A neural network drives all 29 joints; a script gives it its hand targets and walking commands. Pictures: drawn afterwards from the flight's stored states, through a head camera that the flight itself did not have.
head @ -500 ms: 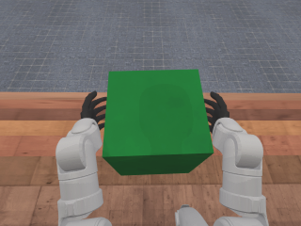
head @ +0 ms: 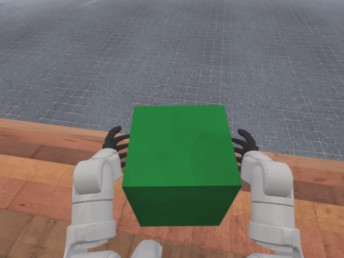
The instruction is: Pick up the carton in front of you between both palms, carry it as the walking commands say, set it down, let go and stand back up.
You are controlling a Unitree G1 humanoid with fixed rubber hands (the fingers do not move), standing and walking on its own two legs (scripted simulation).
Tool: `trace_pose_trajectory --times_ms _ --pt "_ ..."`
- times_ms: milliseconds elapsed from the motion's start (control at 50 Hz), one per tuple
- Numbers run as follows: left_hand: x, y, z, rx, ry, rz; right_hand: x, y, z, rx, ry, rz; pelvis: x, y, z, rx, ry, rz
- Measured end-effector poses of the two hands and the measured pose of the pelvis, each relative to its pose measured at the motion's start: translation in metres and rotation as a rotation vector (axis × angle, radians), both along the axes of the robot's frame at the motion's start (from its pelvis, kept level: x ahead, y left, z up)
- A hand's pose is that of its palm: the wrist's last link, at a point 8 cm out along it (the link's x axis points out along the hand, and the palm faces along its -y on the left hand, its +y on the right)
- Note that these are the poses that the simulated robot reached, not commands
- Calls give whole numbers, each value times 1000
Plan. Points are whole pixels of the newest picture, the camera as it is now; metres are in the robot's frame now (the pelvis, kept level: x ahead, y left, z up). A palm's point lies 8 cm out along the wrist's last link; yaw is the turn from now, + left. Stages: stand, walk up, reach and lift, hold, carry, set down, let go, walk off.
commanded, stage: carry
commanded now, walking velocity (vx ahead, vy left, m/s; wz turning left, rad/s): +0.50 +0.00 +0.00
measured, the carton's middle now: (179, 169) +0.34 +0.03 +0.02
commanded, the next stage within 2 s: none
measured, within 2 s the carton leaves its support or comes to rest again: neither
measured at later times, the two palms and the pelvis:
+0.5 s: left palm (174, 111) +0.68 +0.07 -0.10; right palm (251, 121) +0.64 -0.23 -0.10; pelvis +0.35 -0.02 -0.17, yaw -3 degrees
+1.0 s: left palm (182, 96) +1.06 +0.06 -0.32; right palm (232, 101) +1.04 -0.24 -0.33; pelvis +0.74 -0.08 -0.40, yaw -3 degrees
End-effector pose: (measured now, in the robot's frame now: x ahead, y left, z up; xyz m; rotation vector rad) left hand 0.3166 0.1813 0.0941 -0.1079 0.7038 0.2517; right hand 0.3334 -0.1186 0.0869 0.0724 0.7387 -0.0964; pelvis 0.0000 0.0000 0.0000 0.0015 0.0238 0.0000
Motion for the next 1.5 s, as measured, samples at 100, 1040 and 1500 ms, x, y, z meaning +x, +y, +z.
trace_pose_trajectory --times_ms 100,1040,1500 --pt "65 -24 -36 -20 5 -24 49 -24 -39 22 8 -65 58 -7 -13 17 30 -26" --pt "791 -137 -429 26 -172 -198 737 -136 -431 -26 -178 -166 782 -80 -430 -16 -12 -46" --pt "1100 -145 -637 13 -120 4 1108 -146 -628 -48 -142 29 1117 -146 -626 -13 9 -42"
